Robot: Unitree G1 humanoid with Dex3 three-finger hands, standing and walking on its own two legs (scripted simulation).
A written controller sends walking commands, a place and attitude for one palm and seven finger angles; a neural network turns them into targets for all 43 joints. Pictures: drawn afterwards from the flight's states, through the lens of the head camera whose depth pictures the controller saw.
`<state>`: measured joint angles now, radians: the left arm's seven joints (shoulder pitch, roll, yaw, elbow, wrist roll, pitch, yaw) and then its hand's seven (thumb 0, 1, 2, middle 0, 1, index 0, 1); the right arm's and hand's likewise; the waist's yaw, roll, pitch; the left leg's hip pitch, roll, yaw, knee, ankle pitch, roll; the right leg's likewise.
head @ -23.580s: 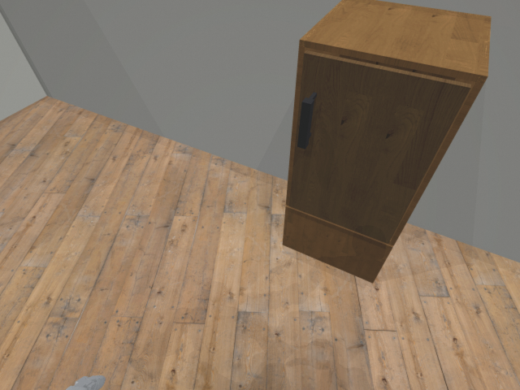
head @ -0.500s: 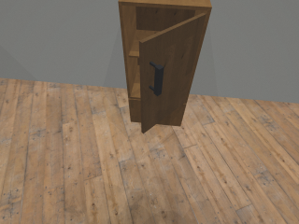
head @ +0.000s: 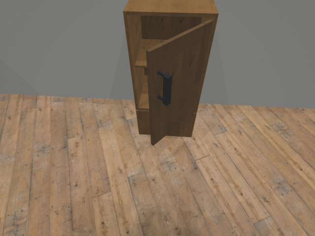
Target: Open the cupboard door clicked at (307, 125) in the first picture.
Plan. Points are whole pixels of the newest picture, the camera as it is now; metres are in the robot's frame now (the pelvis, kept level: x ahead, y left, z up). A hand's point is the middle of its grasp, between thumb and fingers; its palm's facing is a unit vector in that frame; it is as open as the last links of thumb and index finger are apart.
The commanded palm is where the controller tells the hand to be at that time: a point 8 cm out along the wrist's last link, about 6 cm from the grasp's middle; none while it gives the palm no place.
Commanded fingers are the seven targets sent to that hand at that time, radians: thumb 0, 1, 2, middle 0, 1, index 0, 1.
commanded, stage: let the arm hang, fingers relaxed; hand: left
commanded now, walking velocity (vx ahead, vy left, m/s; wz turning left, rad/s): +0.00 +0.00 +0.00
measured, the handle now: (163, 88) +0.67 +0.01 -0.04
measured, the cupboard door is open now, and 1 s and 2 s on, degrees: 48 48 48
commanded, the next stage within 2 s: look to check the result in 0.20 s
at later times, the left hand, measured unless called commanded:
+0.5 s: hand out of the picture +0.02 +0.19 -0.17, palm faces +0.01 -0.97 -0.23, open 7.4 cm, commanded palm none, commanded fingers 0.00 0.90 0.90 -0.20 -0.30 -0.20 -0.30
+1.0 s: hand out of the picture +0.07 +0.20 -0.17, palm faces -0.01 -0.97 -0.26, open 7.4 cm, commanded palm none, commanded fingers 0.00 0.90 0.90 -0.20 -0.30 -0.20 -0.30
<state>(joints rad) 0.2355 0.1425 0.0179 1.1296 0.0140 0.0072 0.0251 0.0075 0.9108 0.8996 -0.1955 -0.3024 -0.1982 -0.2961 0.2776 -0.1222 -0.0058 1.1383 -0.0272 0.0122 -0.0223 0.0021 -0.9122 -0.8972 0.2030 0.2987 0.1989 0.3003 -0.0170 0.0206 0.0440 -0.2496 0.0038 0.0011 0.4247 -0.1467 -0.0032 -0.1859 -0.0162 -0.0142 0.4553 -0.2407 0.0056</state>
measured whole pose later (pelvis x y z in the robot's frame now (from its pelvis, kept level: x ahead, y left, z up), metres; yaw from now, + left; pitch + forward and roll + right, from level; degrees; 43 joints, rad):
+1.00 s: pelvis +0.02 +0.00 +0.00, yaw -2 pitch -1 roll +0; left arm 0.18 0.21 0.04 1.11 0.01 0.01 0.02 0.01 0.91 0.90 -0.20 -0.30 -0.20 -0.30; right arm 0.16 -0.21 -0.02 1.11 -0.02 0.01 -0.03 0.00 -0.91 -0.90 0.20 0.30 0.20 0.30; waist 0.00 0.02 0.07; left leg -0.22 0.03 0.03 0.43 -0.19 -0.01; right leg -0.16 0.01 0.02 0.43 -0.25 0.00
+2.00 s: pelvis +0.01 -0.01 -0.02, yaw -38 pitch +1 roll -1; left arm 0.13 0.28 0.08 0.87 0.02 0.03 -0.02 0.01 0.91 0.90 -0.19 -0.30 -0.20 -0.30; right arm 0.22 -0.26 -0.05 0.91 -0.01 0.05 -0.03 0.00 -0.90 -0.90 0.21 0.30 0.20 0.30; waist 0.00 0.03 0.13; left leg -0.36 0.12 0.05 0.92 -0.54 -0.06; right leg -0.35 0.01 -0.01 0.65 -0.33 -0.02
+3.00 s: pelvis +0.13 -0.21 -0.01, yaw -72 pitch +1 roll -1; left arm 0.25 0.22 0.08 1.02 0.04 0.01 -0.04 0.01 0.91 0.90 -0.20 -0.30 -0.20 -0.30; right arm 0.22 -0.16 -0.02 0.90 -0.05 -0.09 -0.01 0.00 -0.91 -0.90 0.20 0.30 0.20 0.30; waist 0.00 -0.04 0.05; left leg -0.33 0.10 0.14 0.59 -0.28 0.00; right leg -0.44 -0.01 -0.01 1.17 -0.40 -0.02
